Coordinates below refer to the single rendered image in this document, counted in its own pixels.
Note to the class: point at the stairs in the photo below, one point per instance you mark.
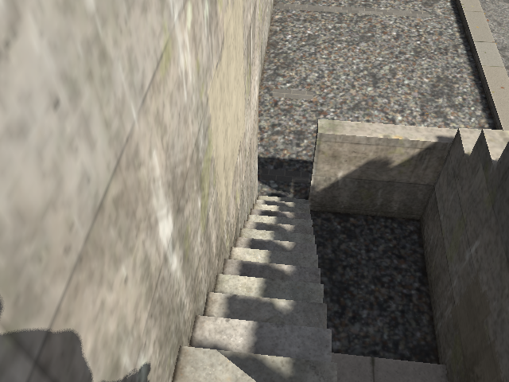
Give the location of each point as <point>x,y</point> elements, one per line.
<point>266,320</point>

